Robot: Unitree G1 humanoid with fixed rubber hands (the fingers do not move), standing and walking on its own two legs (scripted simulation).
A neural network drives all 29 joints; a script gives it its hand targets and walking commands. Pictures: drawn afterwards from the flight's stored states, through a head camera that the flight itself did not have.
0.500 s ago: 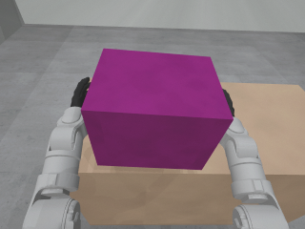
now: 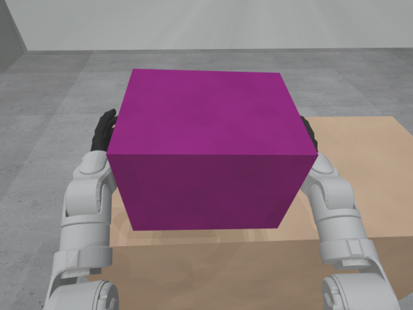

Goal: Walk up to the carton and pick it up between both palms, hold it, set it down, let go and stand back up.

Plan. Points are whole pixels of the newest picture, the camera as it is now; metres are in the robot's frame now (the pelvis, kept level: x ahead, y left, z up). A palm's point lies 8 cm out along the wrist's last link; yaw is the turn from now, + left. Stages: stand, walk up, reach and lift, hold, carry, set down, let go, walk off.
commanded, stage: reach and lift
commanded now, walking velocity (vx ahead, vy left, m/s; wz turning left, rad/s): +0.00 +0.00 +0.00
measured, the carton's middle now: (207, 150) +0.37 -0.02 +0.15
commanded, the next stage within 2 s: hold in 0.18 s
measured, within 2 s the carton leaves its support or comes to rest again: neither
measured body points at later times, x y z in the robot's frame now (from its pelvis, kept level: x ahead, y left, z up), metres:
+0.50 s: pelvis -0.03 +0.00 +0.00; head -0.06 +0.03 +0.45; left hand +0.36 +0.20 +0.17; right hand +0.36 -0.18 +0.17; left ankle -0.01 +0.14 -0.75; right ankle +0.02 -0.13 -0.75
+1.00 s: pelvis -0.01 +0.00 +0.00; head -0.05 +0.00 +0.45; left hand +0.35 +0.20 +0.18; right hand +0.36 -0.18 +0.17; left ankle -0.01 +0.14 -0.75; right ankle +0.02 -0.13 -0.75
